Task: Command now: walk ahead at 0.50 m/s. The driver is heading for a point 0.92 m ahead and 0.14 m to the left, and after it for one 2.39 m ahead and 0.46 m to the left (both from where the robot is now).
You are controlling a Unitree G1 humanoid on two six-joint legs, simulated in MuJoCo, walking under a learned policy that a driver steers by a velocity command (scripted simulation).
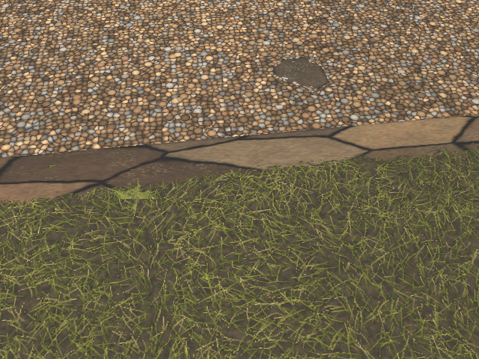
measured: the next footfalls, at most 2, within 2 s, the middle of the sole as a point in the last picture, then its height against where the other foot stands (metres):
left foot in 0.06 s outside the picture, level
right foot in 0.62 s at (301, 344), level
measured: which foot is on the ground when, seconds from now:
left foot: up 0.00-0.04, down 0.06-0.64, up 0.66-0.98, down 1.00-1.00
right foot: down 0.00-0.08, up 0.10-0.60, down 0.62-1.00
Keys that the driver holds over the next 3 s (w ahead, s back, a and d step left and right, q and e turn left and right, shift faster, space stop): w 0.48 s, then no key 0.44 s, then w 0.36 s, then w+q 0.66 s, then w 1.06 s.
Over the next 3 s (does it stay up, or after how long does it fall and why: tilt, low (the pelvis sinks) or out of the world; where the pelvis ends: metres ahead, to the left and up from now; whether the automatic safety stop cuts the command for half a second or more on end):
stays up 1.39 0.25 -0.01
